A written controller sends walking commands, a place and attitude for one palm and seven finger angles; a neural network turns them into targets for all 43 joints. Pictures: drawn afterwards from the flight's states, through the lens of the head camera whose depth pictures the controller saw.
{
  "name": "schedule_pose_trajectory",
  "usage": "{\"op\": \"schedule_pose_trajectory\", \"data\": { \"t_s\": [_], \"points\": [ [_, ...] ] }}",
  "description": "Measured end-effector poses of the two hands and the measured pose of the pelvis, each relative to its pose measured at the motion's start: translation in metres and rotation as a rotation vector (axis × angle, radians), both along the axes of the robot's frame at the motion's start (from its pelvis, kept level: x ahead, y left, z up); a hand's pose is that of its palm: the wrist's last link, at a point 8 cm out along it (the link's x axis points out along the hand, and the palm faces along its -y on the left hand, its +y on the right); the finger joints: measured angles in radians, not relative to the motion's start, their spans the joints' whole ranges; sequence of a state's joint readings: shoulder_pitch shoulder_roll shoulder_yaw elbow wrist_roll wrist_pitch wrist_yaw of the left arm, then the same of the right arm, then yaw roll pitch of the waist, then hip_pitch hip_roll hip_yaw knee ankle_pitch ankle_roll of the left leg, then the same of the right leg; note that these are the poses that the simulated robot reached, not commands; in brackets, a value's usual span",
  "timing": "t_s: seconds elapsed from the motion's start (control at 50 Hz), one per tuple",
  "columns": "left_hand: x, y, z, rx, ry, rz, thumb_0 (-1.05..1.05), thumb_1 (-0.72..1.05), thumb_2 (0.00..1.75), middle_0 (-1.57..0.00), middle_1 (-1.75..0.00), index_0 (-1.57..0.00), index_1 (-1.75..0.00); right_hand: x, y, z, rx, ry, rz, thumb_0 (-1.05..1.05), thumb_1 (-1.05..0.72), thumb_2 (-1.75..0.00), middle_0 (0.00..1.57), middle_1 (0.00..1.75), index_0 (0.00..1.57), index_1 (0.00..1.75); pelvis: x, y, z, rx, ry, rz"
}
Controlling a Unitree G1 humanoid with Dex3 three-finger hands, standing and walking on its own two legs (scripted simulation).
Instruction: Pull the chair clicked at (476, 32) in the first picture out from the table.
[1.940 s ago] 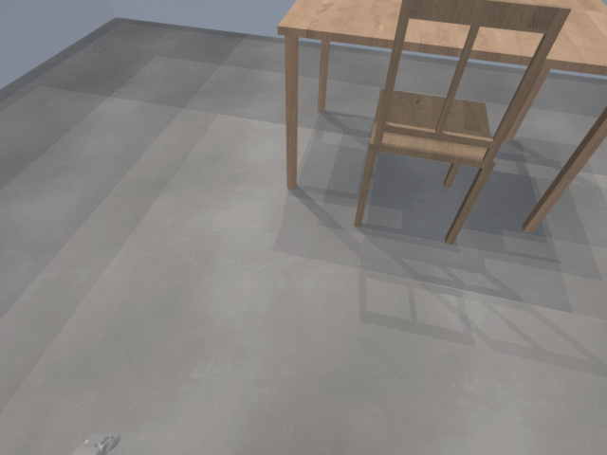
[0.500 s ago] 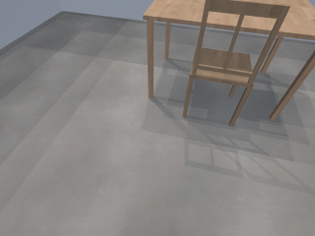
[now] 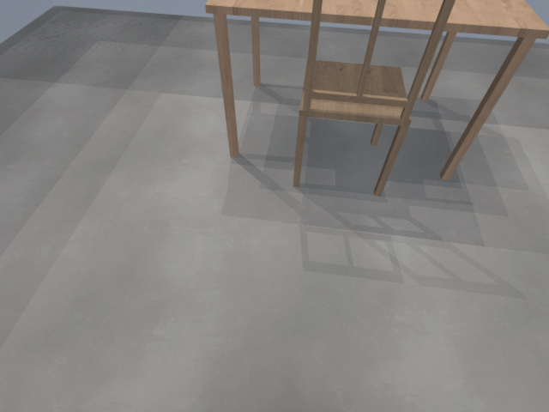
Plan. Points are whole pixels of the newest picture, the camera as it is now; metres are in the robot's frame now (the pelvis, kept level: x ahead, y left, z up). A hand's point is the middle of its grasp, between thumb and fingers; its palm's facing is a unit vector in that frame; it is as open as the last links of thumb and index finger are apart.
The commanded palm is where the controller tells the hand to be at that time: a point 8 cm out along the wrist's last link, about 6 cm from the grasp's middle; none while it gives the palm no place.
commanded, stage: walk to a spot facing it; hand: left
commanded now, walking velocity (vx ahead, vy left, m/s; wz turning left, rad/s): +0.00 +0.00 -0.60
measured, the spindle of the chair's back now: (369, 50) +1.20 -0.24 -0.06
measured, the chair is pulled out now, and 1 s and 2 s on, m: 0.00 0.00 0.00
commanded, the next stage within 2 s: turn to face it in 1.88 s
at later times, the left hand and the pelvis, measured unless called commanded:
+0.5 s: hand out of the picture +0.07 +0.20 -0.15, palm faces -0.15 -0.96 -0.23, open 7.4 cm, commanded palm none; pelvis +0.00 +0.01 +0.01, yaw -14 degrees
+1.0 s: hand (266, 307) +0.33 +0.04 -0.17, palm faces -0.62 -0.78 -0.12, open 7.4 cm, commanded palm none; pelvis +0.12 -0.03 -0.01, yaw -34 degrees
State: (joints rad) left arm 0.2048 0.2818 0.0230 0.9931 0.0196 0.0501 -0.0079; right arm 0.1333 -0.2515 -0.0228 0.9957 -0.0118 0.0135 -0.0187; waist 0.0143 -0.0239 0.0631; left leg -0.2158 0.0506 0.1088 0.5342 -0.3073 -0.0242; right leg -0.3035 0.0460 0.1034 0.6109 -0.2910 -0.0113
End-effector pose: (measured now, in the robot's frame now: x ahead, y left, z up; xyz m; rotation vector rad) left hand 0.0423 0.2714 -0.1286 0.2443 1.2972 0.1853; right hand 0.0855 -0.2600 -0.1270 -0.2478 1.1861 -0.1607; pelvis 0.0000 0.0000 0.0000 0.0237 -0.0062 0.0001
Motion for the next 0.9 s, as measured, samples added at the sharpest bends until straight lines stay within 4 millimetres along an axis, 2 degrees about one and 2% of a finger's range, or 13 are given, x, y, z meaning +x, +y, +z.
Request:
{"op": "schedule_pose_trajectory", "data": {
  "t_s": [0.12, 0.16, 0.26, 0.38, 0.52, 0.6, 0.66, 0.72, 0.82, 0.9],
  "points": [
    [0.004, -0.030, -0.008, -0.011, -0.010, -0.046, 0.01, 0.91, 0.90, -0.20, -0.30, -0.20, -0.30, -0.030, -0.009, -0.029, 0.057, 0.034, -0.077, 0.01, -0.91, -0.89, 0.20, 0.30, 0.21, 0.30, -0.006, -0.015, -0.015, -0.002, -0.010, -0.064],
    [0.001, -0.039, -0.005, -0.014, -0.015, -0.047, 0.01, 0.91, 0.90, -0.20, -0.30, -0.20, -0.30, -0.038, -0.011, -0.029, 0.063, 0.057, -0.095, 0.01, -0.91, -0.89, 0.20, 0.30, 0.20, 0.30, -0.009, -0.018, -0.012, -0.003, -0.004, -0.073],
    [-0.004, -0.052, 0.006, -0.034, 0.015, -0.067, 0.01, 0.91, 0.90, -0.20, -0.30, -0.20, -0.30, -0.048, -0.014, -0.015, 0.067, 0.051, -0.136, 0.01, -0.91, -0.89, 0.20, 0.30, 0.20, 0.30, -0.012, -0.019, 0.002, 0.001, 0.017, -0.119],
    [0.006, -0.048, 0.010, -0.046, 0.014, -0.111, 0.01, 0.91, 0.90, -0.20, -0.30, -0.21, -0.30, -0.054, -0.015, 0.000, 0.044, 0.011, -0.186, 0.01, -0.91, -0.89, 0.20, 0.30, 0.20, 0.30, -0.011, -0.013, 0.009, 0.000, 0.038, -0.180],
    [0.033, -0.022, 0.006, -0.062, -0.010, -0.165, 0.01, 0.91, 0.90, -0.20, -0.30, -0.21, -0.30, -0.050, -0.003, 0.017, 0.003, -0.050, -0.232, 0.01, -0.91, -0.89, 0.20, 0.30, 0.20, 0.30, 0.002, 0.010, 0.010, -0.013, 0.060, -0.253],
    [0.062, -0.002, -0.007, -0.073, -0.005, -0.216, 0.01, 0.91, 0.90, -0.20, -0.30, -0.20, -0.30, -0.054, 0.012, 0.023, -0.038, -0.106, -0.286, 0.01, -0.91, -0.89, 0.20, 0.30, 0.20, 0.30, 0.015, 0.026, 0.003, -0.030, 0.059, -0.307],
    [0.096, 0.001, -0.004, -0.084, -0.011, -0.278, 0.01, 0.91, 0.90, -0.20, -0.30, -0.20, -0.30, -0.073, 0.027, 0.030, -0.043, -0.083, -0.346, 0.01, -0.91, -0.89, 0.20, 0.30, 0.20, 0.30, 0.028, 0.030, 0.010, -0.039, 0.046, -0.347],
    [0.137, -0.006, -0.001, -0.100, -0.046, -0.339, 0.01, 0.91, 0.90, -0.20, -0.30, -0.20, -0.30, -0.097, 0.042, 0.032, -0.035, -0.014, -0.411, 0.01, -0.91, -0.89, 0.20, 0.30, 0.20, 0.30, 0.043, 0.029, 0.014, -0.048, 0.043, -0.390],
    [0.200, -0.041, -0.003, -0.126, -0.072, -0.445, 0.01, 0.91, 0.90, -0.19, -0.30, -0.20, -0.30, -0.138, 0.073, 0.025, 0.008, 0.128, -0.543, 0.01, -0.91, -0.89, 0.20, 0.30, 0.20, 0.30, 0.069, 0.020, 0.012, -0.054, 0.039, -0.464],
    [0.250, -0.093, -0.010, -0.165, -0.068, -0.551, 0.01, 0.91, 0.90, -0.19, -0.30, -0.19, -0.30, -0.166, 0.100, 0.020, 0.068, 0.257, -0.656, 0.01, -0.91, -0.89, 0.20, 0.30, 0.20, 0.30, 0.092, 0.005, 0.007, -0.056, 0.038, -0.519]
  ]
}}
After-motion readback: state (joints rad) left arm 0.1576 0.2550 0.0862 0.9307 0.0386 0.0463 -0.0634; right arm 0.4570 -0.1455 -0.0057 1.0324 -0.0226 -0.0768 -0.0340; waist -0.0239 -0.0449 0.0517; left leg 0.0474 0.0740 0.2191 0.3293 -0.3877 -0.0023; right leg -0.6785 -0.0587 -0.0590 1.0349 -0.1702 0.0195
